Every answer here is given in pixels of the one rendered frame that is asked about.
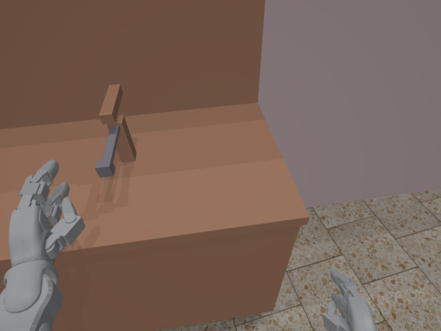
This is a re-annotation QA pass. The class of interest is tap lever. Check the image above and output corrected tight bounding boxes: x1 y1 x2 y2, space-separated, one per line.
95 125 120 178

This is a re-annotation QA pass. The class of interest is left robot hand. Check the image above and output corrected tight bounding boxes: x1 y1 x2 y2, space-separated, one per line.
8 159 85 267

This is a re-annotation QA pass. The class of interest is right robot hand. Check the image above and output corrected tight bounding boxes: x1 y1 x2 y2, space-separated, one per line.
323 270 377 331

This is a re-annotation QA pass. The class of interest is robot left forearm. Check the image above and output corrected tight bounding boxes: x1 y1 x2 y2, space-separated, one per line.
0 260 63 331

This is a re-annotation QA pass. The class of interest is counter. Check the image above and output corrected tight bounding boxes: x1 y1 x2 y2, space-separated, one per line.
0 0 310 331

